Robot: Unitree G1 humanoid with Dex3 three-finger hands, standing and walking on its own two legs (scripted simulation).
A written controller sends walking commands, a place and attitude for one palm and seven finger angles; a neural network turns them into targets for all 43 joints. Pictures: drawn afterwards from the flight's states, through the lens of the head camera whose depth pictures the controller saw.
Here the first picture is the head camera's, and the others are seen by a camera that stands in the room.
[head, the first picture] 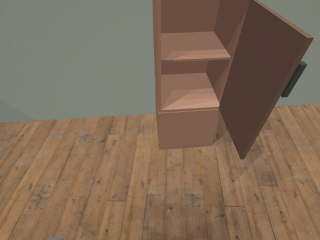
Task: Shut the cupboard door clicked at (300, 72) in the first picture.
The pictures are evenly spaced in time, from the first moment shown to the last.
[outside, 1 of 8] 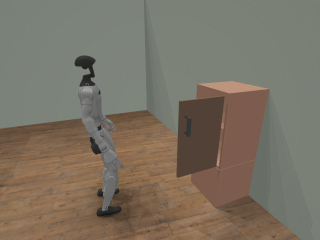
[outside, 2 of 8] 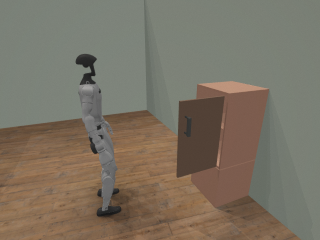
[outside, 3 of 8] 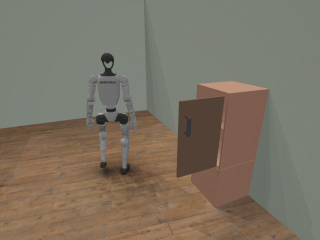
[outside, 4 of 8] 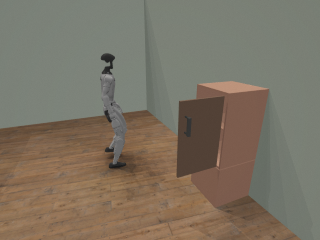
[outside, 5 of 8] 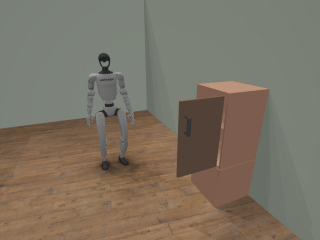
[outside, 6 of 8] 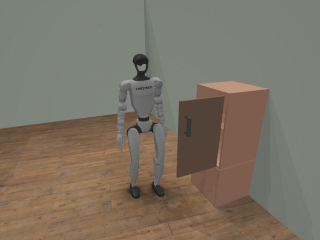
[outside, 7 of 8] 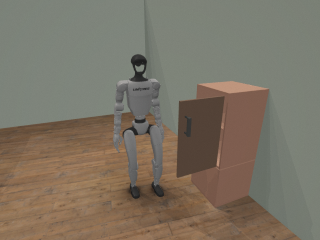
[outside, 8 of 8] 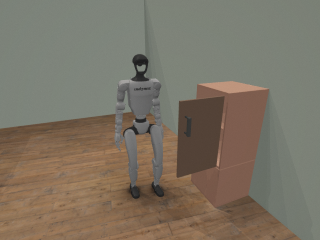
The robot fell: no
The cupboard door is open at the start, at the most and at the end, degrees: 91 91 91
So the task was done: no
